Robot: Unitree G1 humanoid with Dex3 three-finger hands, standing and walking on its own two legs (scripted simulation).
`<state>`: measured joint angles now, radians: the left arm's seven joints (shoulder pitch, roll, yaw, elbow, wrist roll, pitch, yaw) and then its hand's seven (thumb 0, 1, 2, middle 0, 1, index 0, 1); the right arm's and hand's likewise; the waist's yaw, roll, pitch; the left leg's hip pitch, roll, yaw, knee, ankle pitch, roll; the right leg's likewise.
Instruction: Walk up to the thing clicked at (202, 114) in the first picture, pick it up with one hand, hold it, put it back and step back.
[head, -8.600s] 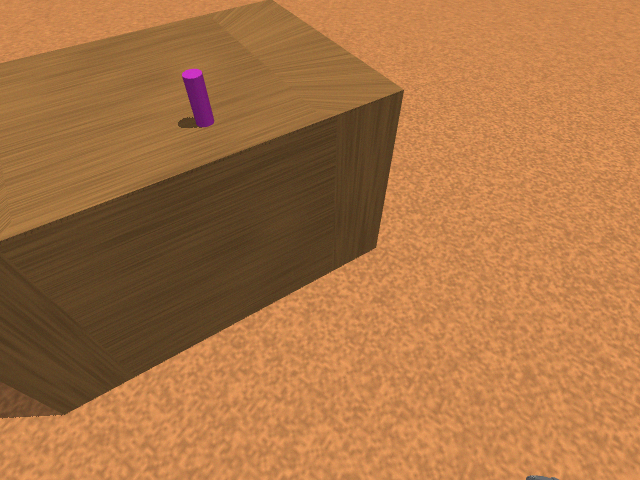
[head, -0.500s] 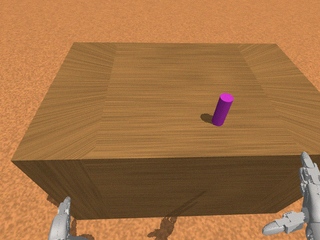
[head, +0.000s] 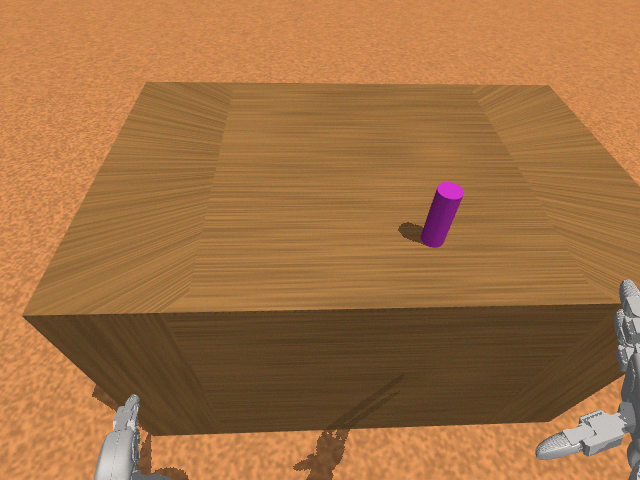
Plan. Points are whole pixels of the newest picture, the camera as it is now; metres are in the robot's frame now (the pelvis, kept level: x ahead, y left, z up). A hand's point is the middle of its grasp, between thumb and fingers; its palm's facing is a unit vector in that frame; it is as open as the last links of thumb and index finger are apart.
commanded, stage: go down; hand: right
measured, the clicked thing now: (440, 216) +0.52 -0.23 -0.02
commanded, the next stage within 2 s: none
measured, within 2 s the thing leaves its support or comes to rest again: neither
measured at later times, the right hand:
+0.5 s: hand (586, 302) +0.27 -0.31 +0.09, palm faces +0.26 +0.95 -0.17, open 17.6 cm
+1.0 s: hand (592, 269) +0.32 -0.35 +0.08, palm faces +0.15 +0.99 +0.00, open 17.5 cm
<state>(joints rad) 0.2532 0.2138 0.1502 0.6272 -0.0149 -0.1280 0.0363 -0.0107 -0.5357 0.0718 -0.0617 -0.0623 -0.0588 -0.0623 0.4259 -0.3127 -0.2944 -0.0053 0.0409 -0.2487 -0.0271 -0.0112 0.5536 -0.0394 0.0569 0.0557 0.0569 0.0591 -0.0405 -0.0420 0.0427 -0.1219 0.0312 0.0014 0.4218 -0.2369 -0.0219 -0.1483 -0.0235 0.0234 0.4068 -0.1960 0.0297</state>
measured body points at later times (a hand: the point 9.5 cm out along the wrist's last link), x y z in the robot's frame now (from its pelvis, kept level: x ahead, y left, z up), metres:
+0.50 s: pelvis +0.00 +0.00 -0.01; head +0.00 +0.00 +0.44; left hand +0.17 +0.27 -0.09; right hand +0.25 -0.36 +0.10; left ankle +0.00 +0.13 -0.74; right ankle +0.02 -0.14 -0.74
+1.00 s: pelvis +0.02 -0.01 -0.01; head +0.03 -0.02 +0.44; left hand +0.17 +0.25 -0.09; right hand +0.31 -0.40 +0.09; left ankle +0.00 +0.13 -0.74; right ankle +0.02 -0.14 -0.74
